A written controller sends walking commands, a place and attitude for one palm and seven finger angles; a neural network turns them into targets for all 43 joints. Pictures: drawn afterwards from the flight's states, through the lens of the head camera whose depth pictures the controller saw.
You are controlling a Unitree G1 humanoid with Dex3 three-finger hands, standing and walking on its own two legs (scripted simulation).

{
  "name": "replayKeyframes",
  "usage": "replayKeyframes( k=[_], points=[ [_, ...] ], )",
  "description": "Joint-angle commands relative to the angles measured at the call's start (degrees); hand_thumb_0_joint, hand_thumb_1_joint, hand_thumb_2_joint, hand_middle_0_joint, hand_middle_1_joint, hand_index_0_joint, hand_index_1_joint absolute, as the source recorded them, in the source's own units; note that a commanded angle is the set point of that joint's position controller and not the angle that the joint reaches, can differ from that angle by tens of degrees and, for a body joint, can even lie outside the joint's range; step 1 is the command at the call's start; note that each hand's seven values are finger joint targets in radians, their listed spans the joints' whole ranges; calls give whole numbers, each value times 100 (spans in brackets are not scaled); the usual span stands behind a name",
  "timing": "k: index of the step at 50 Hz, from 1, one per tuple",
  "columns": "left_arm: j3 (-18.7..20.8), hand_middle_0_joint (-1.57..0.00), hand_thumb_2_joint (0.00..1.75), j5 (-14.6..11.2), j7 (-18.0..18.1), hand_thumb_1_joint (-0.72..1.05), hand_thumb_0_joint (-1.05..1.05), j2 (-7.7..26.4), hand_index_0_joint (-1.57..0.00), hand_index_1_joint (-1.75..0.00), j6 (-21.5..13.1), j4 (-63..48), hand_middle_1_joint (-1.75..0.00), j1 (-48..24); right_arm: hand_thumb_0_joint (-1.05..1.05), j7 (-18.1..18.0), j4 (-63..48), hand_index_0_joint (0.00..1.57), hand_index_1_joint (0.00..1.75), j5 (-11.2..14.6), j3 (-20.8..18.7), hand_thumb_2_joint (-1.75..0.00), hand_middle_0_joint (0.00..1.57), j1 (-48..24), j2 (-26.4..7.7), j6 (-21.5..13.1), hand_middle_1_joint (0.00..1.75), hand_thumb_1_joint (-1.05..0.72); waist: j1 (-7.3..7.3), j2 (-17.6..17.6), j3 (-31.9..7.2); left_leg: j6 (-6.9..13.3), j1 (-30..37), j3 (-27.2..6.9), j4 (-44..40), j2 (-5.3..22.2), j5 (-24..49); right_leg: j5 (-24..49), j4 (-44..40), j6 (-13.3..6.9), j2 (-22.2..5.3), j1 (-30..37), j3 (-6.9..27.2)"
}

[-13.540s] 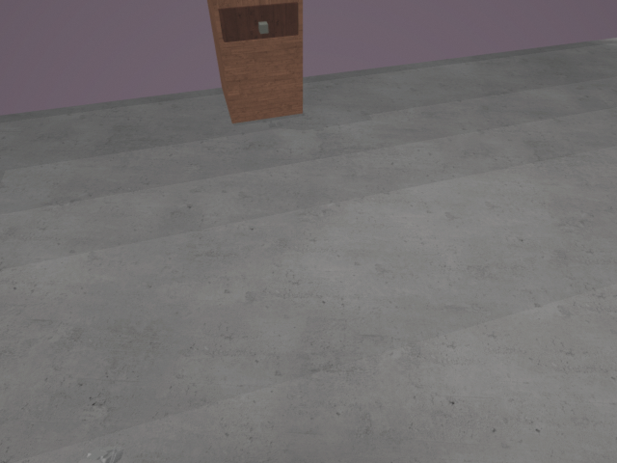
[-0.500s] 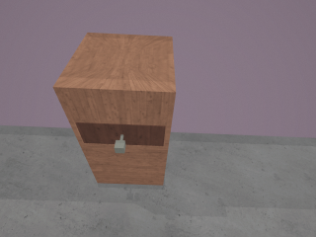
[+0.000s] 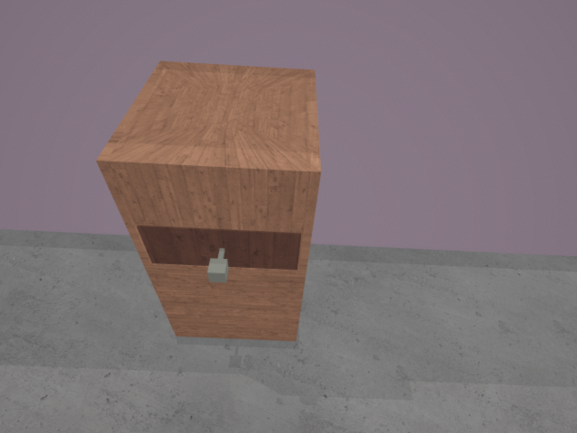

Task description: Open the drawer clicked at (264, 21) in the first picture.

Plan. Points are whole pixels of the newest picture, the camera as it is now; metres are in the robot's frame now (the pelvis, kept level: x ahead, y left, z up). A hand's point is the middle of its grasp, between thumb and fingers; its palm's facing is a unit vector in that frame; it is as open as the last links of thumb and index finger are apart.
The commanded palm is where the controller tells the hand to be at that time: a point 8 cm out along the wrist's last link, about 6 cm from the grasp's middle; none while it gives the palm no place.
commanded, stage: look again from close up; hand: left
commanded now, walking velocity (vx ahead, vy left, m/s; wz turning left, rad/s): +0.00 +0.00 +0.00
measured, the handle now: (219, 263) +0.53 +0.19 -0.24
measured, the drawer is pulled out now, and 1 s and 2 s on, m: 0.00 0.00 0.00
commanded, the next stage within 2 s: raise the hand with hooked fingers in 0.10 s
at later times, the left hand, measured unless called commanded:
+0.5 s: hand (172, 373) +0.21 +0.18 -0.04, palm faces +0.00 -0.31 -0.95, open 7.9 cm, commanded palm +0.14 +0.20 -0.03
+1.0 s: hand (180, 351) +0.23 +0.17 -0.02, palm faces -0.02 -0.10 -1.00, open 10.8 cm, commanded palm +0.21 +0.18 +0.03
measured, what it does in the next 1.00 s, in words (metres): shifts its weight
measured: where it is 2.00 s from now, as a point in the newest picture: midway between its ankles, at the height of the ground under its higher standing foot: outside the picture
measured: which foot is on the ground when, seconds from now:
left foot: down 0.00-1.00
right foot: down 0.00-1.00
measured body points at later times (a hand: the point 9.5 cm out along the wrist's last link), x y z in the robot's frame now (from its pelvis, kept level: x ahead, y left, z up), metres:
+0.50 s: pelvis -0.02 -0.02 -0.03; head -0.01 -0.05 +0.42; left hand +0.20 +0.19 +0.01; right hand +0.15 -0.28 -0.13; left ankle +0.01 +0.08 -0.74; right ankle -0.02 -0.11 -0.74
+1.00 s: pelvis +0.00 -0.07 -0.03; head +0.03 -0.11 +0.41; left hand +0.23 +0.17 +0.03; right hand +0.22 -0.26 -0.14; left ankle +0.02 +0.09 -0.74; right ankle -0.02 -0.11 -0.74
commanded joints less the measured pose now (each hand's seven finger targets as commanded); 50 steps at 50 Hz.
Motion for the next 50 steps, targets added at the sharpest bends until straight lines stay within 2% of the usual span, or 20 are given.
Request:
replayKeyframes(
  k=[1, 9, 10, 11, 12, 13, 14, 15, 16, 17, 19, 21, 24, 28, 31, 33, 38, 40, 45, 50],
  points=[
    [51, -20, 90, -22, 28, 90, 0, 361, -20, -30, -35, -92, -30, 571, 0, -47, -137, 20, 30, -23, -106, -90, 20, 393, -554, -70, 30, -90, 5, 63, 374, -8, -100, -827, -659, 826, 381, 577, -434, -167, -565, -293, 468],
    [47, -20, 90, -26, 29, 90, 0, 342, -20, -30, -30, -85, -30, 581, 0, -48, -84, 20, 30, -23, -101, -90, 20, 431, -529, -62, 30, -90, 1, 105, 426, -27, -101, -821, -694, 826, 277, 501, -449, -167, -548, -346, 476],
    [30, -20, 90, 97, 225, 90, 0, 618, -20, -30, -182, 8, -30, 606, 0, 19, -522, 20, 30, 26, -117, -90, 20, -178, -774, -122, 30, -90, 144, 300, 810, -223, -491, -630, 309, 838, 1083, 1332, -503, -118, -713, -711, 628],
    [-540, -20, 89, 451, 299, 88, 0, 1900, -20, -32, -1011, -9073, -32, -3649, 0, -186, -2815, 20, 30, 436, -228, -90, 20, -18, -1693, -872, 30, -90, -569, 1918, -2168, -155, 1349, -534, -338, 414, 1234, 955, 344, -275, -13, -590, 446],
    [-17, -20, 88, 604, 818, 85, 0, 1802, -20, -33, -587, -7518, -33, -1653, 0, -447, -2278, 20, 30, 382, -142, -90, 20, -639, -1280, -1486, 30, -90, -22, 2337, -2198, -408, 1551, -742, -379, 748, 1162, -164, 1024, -296, -25, -975, -5],
    [-421, -21, 87, 567, 1092, 83, 0, 1001, -21, -34, 251, -6776, -34, 28, 0, -426, -2265, 20, 30, 474, -266, -90, 20, -563, -988, -1722, 30, -90, -85, 1425, -1090, -539, 512, -959, -824, 722, -36, -899, 1354, -154, 44, -1622, -123],
    [-1001, -21, 86, 780, 1165, 81, 0, 294, -21, -36, 478, -6519, -36, 226, 0, -441, -2214, 20, 30, 550, -251, -90, 20, -444, -958, -1779, 30, -90, -152, 904, -526, -355, 40, -871, -597, 570, -408, -596, 1301, -121, 22, -1674, -143],
    [-1158, -21, 85, 1118, 1258, 78, 0, 379, -21, -37, 434, -7130, -37, -113, 0, -401, -2611, 20, 30, 532, -334, -90, 20, -595, -1138, -1893, 30, -90, -165, 679, -24, -252, -430, -866, -310, 493, -679, -476, 1051, -133, 13, -1800, -138],
    [-1049, -21, 84, 1738, 1431, 76, 0, 822, -21, -39, 433, -7165, -39, -106, 0, -364, -2693, 20, 30, 377, -328, -90, 20, -604, -1408, -1907, 30, -90, -251, 374, -345, -212, -617, -945, -47, 450, -942, -431, 894, -176, 51, -1874, -56],
    [-1055, -21, 83, 2303, 1588, 74, 0, 980, -21, -40, 429, -7131, -40, -56, 0, -347, -2829, 20, 30, 234, -315, -90, 20, -672, -1439, -1840, 30, -90, -331, -221, -290, -175, -871, -1043, 206, 432, -1070, -575, 906, -218, 102, -2146, 24],
    [-1061, -22, 81, 3645, 1975, 69, 0, 1012, -22, -43, 411, -6677, -43, -217, 0, -234, -3200, 20, 30, -29, -411, -90, 20, -854, -1463, -1602, 30, -90, -299, -666, -574, -193, -1267, -877, 825, 237, -867, -1062, 1046, -267, 179, -2621, 204],
    [-1051, -22, 79, 4723, 2300, 64, 0, 687, -22, -47, 418, -5945, -47, 1171, 0, 8, -3659, 20, 30, -236, -555, -90, 20, -1340, -1450, -1131, 30, -90, 191, -1024, -444, -239, -1567, -625, 1154, 103, -668, -1467, 989, -356, 228, -2823, 323],
    [-471, -22, 76, 5608, 2412, 57, 0, 1055, -22, -51, 241, -5789, -51, 2015, 0, 356, -4069, 20, 30, -210, -532, -90, 20, -1766, -1370, -243, 30, -90, 748, -1183, -739, -282, -2124, -332, 1370, 13, -109, -310, 1245, -471, 134, -2170, 708],
    [347, -23, 72, 6220, 2743, 48, 0, 1963, -23, -57, -7, -6726, -57, 1315, 0, 487, -4349, 20, 30, -155, -447, -90, 20, -2020, -1170, 287, 30, -90, 987, -360, -1342, -303, -2185, -212, 1620, -80, 360, 615, 1630, -484, 121, -1797, 1128],
    [300, -24, 69, 6470, 3117, 41, 0, 1961, -24, -62, 60, -7308, -62, 259, 0, 487, -4481, 20, 30, -246, -465, -90, 20, -1997, -1139, 444, 30, -90, 718, 461, -1835, -270, -1586, -268, 1964, -100, 541, 505, 1735, -501, 185, -2393, 1347],
    [374, -24, 67, 6440, 3227, 36, 0, 2147, -24, -64, 65, -7707, -64, -794, 0, 382, -4368, 20, 30, -331, -494, -90, 20, -2001, -1117, 517, 30, -90, 389, 240, -1905, -175, -1594, -356, 2232, -98, 272, 393, 1620, -412, 126, -2533, 1487],
    [99, -25, 62, 5920, 2897, 25, 0, 2097, -25, -72, -84, -7766, -72, -1604, 0, 150, -4210, 20, 30, -339, -431, -90, 20, -2140, -1088, 369, 30, -90, -28, 47, -1727, -68, -1740, -418, 2527, -152, -192, 186, 1167, -208, -74, -2410, 1777],
    [30, -25, 60, 5794, 2632, 20, 0, 2144, -25, -75, -49, -7500, -75, -1578, 0, 82, -4091, 20, 30, -323, -383, -90, 20, -2095, -1098, 332, 30, -90, -23, 14, -1632, -79, -1880, -400, 2394, -135, -225, 498, 1043, -114, -158, -2084, 1768],
    [334, -26, 55, 5595, 1989, 8, 0, 2389, -26, -82, 232, -7112, -82, -677, 0, 68, -4001, 20, 30, -234, -274, -90, 20, -2056, -1112, 434, 30, -90, 322, -264, -1826, -178, -2061, -393, 1796, -133, 139, 2330, 1107, 57, -276, -782, 1732],
    [614, -27, 50, 5525, 1852, -3, 0, 2465, -27, -90, 30, -7289, -90, -512, 0, 54, -3918, 20, 30, -231, -266, -90, 20, -2012, -1092, 379, 30, -90, 452, -442, -1785, -189, -2288, -546, 1589, -183, 100, 2935, 1222, 116, -349, -349, 1692]
  ],
)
